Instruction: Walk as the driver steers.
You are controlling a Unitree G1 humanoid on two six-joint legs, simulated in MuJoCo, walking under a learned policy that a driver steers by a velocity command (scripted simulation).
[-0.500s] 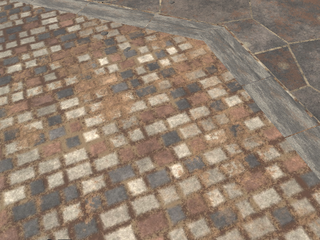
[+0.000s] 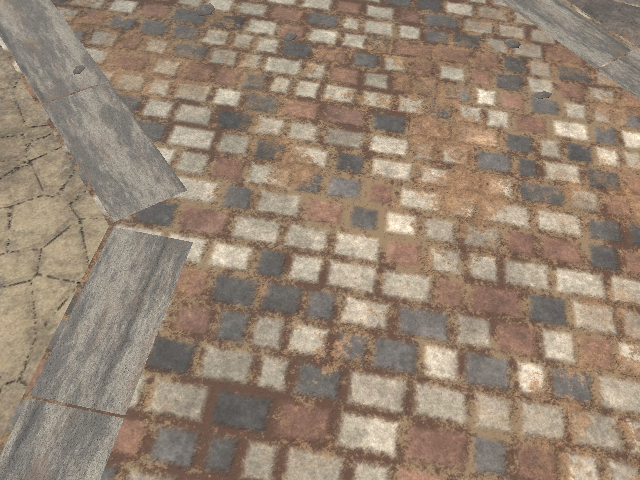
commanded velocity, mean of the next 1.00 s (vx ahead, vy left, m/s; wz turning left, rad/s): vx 0.69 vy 0.00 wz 0.05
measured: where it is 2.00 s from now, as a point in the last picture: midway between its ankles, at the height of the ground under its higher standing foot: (388, 155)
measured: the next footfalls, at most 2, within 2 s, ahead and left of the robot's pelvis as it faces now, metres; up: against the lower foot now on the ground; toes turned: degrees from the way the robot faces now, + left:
right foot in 0.30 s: +0.11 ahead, -0.13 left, +0.00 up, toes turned +17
left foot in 0.72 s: +0.37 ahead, +0.21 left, +0.00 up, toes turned +11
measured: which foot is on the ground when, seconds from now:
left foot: down 0.00-0.30, up 0.32-0.70, down 0.72-1.00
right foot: up 0.00-0.28, down 0.30-0.74, up 0.76-1.00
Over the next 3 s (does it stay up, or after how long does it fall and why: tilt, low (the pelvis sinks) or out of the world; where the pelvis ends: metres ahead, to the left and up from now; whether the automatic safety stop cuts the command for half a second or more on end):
stays up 2.22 -0.49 -0.02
